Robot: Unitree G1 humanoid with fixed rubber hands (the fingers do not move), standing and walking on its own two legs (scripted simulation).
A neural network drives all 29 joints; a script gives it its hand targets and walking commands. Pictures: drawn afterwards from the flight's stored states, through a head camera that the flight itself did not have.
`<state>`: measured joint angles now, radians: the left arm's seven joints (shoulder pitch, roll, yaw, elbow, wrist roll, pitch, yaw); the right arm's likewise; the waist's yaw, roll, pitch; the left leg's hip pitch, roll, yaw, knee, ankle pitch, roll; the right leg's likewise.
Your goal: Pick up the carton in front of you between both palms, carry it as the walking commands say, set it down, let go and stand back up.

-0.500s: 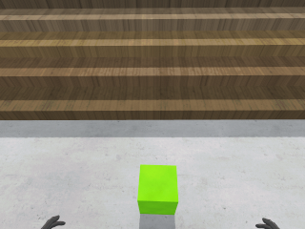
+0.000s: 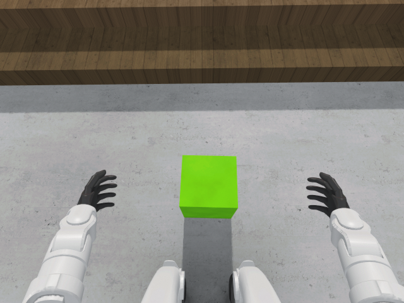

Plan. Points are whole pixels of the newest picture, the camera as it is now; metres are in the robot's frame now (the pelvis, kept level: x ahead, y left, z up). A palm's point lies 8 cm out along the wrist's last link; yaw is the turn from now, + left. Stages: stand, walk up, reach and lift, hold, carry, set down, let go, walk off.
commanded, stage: reach and lift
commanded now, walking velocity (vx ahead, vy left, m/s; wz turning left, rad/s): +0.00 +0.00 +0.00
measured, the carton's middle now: (208, 189) +0.49 +0.00 -0.58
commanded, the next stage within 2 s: none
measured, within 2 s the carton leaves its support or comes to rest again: neither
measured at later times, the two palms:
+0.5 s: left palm (136, 141) +0.50 +0.19 -0.14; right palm (287, 144) +0.49 -0.20 -0.15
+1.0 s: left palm (152, 173) +0.49 +0.19 -0.37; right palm (266, 175) +0.48 -0.20 -0.37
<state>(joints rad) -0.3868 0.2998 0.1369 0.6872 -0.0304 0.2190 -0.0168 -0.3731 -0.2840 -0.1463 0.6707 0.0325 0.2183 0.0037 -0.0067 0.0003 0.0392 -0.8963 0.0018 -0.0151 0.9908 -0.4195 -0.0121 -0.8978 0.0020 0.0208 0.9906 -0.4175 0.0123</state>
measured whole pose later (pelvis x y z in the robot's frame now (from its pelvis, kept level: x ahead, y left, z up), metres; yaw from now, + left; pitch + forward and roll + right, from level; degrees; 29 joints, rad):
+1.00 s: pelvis -0.05 +0.00 -0.21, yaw +0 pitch +53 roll +0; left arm -1.27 0.31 0.24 0.95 -0.05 0.09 0.09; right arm -1.25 -0.29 -0.27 0.93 0.06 0.09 -0.09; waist -0.01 0.00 0.00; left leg -2.11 -0.05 -0.06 1.71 -0.54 -0.05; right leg -2.11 0.05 0.06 1.71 -0.54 0.05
